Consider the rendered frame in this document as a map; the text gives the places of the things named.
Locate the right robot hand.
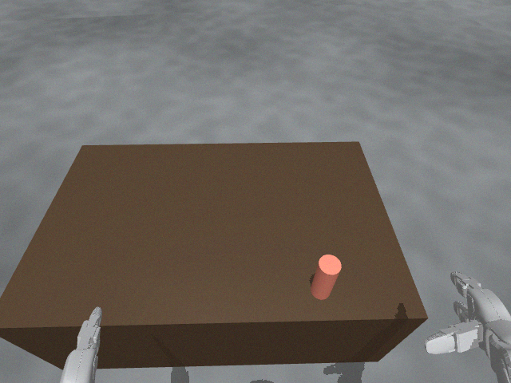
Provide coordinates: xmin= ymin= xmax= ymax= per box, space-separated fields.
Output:
xmin=425 ymin=271 xmax=511 ymax=354

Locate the can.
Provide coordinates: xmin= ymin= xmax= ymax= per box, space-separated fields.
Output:
xmin=311 ymin=255 xmax=342 ymax=300

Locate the right robot arm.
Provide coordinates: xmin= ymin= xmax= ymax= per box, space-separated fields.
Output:
xmin=483 ymin=320 xmax=511 ymax=383

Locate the left robot hand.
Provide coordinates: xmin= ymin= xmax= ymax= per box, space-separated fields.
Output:
xmin=60 ymin=306 xmax=102 ymax=383

